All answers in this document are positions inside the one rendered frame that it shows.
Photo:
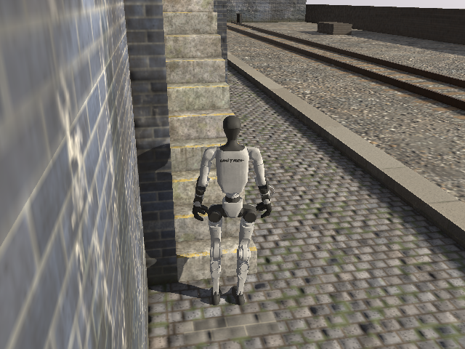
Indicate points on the stairs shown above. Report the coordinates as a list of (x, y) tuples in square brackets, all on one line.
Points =
[(198, 103)]

